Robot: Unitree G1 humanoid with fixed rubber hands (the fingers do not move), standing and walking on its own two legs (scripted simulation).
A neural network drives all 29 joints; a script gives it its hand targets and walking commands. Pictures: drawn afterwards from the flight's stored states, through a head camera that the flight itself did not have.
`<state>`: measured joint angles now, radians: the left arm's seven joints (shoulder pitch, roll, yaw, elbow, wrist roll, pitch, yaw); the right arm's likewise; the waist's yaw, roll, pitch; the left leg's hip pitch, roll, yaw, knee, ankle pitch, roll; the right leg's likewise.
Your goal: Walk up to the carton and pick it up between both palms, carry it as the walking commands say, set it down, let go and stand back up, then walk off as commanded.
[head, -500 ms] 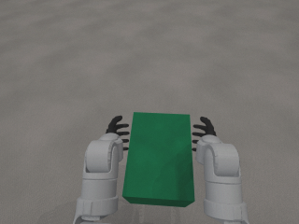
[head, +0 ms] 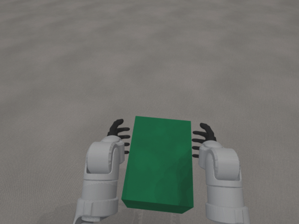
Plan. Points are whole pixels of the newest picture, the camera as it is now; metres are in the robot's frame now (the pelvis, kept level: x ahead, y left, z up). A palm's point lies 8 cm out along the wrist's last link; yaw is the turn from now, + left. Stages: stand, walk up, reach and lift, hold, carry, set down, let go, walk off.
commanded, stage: carry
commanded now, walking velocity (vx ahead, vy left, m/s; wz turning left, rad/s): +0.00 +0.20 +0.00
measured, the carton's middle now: (158, 164) +0.31 +0.00 -0.02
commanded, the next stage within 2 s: none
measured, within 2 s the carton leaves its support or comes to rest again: neither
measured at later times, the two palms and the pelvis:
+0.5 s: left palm (38, 164) +0.25 +0.29 +0.09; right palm (138, 156) +0.27 +0.04 +0.09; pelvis -0.04 +0.15 +0.00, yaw +0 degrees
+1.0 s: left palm out of the picture +0.22 +0.44 +0.07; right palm (72, 173) +0.23 +0.20 +0.09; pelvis -0.08 +0.30 +0.00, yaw +1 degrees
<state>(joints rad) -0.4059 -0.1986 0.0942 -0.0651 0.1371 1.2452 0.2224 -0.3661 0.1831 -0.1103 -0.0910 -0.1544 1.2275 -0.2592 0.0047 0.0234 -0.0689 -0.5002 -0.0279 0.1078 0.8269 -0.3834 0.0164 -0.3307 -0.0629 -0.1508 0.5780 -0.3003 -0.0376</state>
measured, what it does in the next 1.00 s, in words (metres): steps to the left: left foot, then right foot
